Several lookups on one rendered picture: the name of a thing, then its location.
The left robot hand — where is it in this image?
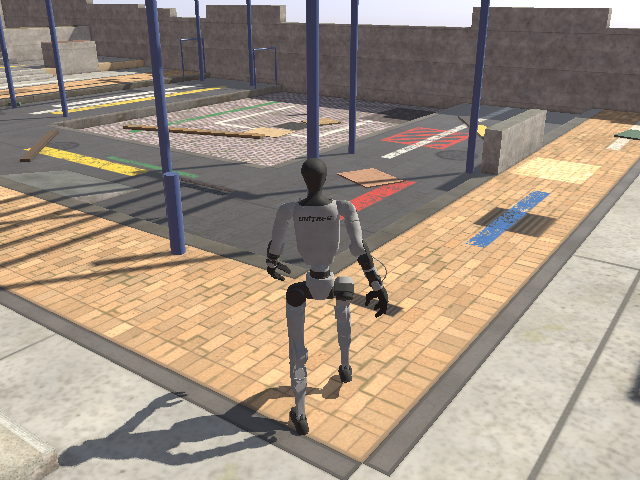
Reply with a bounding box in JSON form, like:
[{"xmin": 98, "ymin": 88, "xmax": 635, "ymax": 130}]
[{"xmin": 267, "ymin": 262, "xmax": 291, "ymax": 281}]

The left robot upper arm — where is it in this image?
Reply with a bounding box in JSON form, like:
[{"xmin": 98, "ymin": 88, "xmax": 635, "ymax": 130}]
[{"xmin": 269, "ymin": 202, "xmax": 296, "ymax": 255}]

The right robot hand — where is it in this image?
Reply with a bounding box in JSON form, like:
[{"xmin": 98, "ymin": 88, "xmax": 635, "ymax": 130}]
[{"xmin": 365, "ymin": 286, "xmax": 389, "ymax": 318}]

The robot left foot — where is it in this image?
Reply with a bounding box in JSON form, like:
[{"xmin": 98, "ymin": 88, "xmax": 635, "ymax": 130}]
[{"xmin": 290, "ymin": 406, "xmax": 309, "ymax": 435}]

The robot left thigh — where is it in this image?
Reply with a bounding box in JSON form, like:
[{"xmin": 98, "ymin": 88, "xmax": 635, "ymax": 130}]
[{"xmin": 286, "ymin": 281, "xmax": 308, "ymax": 366}]

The right robot forearm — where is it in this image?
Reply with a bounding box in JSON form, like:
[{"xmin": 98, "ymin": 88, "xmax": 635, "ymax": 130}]
[{"xmin": 357, "ymin": 240, "xmax": 384, "ymax": 291}]

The left robot forearm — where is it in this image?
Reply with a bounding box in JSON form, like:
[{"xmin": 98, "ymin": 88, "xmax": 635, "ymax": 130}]
[{"xmin": 266, "ymin": 240, "xmax": 280, "ymax": 268}]

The right robot upper arm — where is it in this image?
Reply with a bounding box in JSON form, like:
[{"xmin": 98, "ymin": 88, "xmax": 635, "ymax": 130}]
[{"xmin": 336, "ymin": 200, "xmax": 366, "ymax": 257}]

